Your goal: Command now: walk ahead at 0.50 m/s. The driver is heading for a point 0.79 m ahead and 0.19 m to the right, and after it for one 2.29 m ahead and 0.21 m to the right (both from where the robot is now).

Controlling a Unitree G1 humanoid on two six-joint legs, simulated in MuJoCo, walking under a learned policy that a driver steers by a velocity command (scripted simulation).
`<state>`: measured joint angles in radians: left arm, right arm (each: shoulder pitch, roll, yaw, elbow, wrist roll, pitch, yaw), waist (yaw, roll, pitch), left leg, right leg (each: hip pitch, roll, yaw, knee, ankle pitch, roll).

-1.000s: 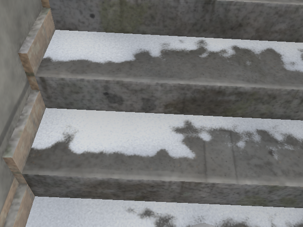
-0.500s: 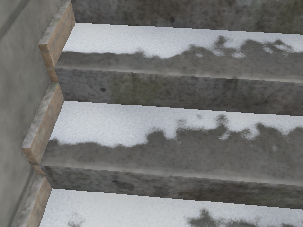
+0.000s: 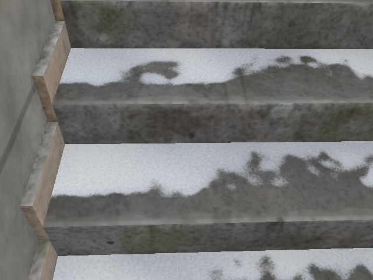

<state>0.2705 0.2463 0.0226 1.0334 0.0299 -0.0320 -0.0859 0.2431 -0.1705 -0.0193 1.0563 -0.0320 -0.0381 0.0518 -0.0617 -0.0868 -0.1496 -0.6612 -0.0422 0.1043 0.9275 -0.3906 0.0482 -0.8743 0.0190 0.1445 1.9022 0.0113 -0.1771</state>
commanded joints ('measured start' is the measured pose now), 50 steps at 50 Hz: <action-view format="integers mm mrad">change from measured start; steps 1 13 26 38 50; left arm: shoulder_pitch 16 -523 -32 266 323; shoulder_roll -104 -93 97 -64 96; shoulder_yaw -52 -114 28 -38 7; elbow -94 -368 -66 197 163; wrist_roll -7 31 -18 126 36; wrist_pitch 25 80 -27 -40 -91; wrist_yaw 21 -1 12 33 -36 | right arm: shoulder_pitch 6 373 217 -157 -115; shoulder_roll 79 -17 -30 52 -76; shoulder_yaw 27 64 -26 75 15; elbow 29 85 -29 -218 -323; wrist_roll -23 -31 -14 10 -6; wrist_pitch -25 -61 -67 -6 33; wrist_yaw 14 39 87 37 41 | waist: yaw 89 -9 65 64 -25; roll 69 221 35 97 -65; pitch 37 116 -9 185 -161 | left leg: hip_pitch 260 98 -446 -1094 274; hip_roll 242 266 -62 51 9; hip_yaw -392 -129 -414 -311 -47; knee -511 -864 1282 1380 277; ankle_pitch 175 100 415 220 314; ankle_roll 212 184 93 249 178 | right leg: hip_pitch -387 -299 551 870 733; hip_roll -66 -188 -304 -309 -280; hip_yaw -2 -340 418 16 -216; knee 155 -200 -1366 -1573 -1346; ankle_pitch -58 -163 -62 -142 1325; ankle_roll -31 -29 -116 -58 -34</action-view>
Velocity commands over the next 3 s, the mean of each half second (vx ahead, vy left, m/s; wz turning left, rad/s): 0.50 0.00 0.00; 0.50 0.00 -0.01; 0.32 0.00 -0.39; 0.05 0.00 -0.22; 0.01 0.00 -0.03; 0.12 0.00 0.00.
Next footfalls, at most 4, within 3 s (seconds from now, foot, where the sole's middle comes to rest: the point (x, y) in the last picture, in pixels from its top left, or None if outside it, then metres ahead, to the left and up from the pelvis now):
0.38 right None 0.36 -0.17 -0.55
0.98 left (157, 183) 0.69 0.07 -0.38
1.52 right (252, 85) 0.93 -0.24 -0.21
1.98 left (175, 76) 0.99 0.00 -0.21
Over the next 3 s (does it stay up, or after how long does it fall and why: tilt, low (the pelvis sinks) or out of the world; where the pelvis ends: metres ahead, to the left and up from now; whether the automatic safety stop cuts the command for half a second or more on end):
stays up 0.96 -0.16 0.56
